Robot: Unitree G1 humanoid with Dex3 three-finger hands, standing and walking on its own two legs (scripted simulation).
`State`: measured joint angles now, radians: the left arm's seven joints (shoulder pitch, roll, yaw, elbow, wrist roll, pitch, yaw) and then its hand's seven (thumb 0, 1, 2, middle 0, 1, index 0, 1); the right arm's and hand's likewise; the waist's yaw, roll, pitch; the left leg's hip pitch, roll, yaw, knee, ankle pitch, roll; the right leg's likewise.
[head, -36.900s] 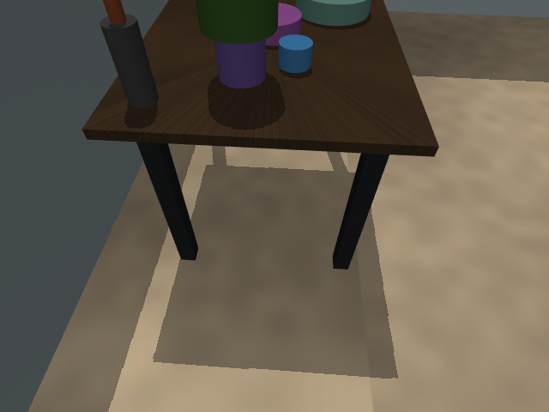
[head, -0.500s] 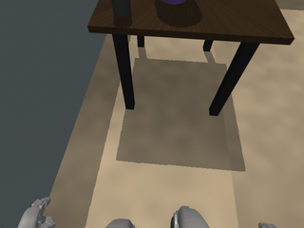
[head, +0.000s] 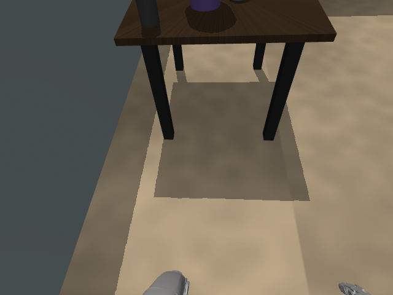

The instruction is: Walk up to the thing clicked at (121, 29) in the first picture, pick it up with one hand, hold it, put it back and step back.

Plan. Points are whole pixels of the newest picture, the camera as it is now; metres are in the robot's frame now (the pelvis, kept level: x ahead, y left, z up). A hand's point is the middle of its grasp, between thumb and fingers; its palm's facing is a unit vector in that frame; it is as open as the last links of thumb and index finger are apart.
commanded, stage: step back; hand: left
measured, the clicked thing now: out of the picture +1.10 +0.24 +0.11
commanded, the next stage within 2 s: stand in 0.98 s
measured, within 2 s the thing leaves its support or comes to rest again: neither
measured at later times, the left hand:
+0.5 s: hand out of the picture -0.01 +0.27 -0.14, palm faces +0.12 -0.92 -0.37, open 7.4 cm
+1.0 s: hand out of the picture +0.09 +0.30 -0.14, palm faces +0.08 -0.93 -0.37, open 7.4 cm
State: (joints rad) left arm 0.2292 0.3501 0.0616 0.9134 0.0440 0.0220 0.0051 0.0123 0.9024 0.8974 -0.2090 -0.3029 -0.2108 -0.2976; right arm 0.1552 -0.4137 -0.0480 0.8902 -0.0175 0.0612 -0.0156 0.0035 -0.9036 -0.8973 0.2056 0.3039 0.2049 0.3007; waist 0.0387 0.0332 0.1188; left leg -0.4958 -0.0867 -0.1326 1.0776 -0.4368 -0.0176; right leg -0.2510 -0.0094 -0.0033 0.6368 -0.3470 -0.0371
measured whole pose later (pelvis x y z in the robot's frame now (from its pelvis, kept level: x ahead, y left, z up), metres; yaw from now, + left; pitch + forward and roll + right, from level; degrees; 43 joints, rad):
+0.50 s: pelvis -0.03 +0.01 +0.00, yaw +5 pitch -3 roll +0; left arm 0.23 0.35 0.06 1.01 0.04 -0.04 -0.01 0.01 0.90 0.90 -0.21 -0.30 -0.21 -0.30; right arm 0.18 -0.37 -0.04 1.00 -0.03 0.01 0.02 0.01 -0.90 -0.90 0.21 0.30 0.21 0.30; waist 0.04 0.02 0.06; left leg -0.31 0.00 -0.06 0.74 -0.46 0.01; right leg -0.22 -0.01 -0.06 0.55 -0.29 -0.03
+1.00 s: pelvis +0.01 +0.03 +0.01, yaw +4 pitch -2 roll +0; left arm 0.08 0.37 0.03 1.06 0.01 -0.03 0.01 0.01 0.91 0.90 -0.21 -0.30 -0.21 -0.30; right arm 0.04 -0.33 -0.03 1.06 -0.01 -0.01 0.00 0.00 -0.90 -0.90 0.21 0.30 0.21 0.30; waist 0.02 0.00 0.07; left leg -0.19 0.01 0.02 0.50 -0.28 0.00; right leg -0.15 -0.02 -0.01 0.49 -0.30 0.01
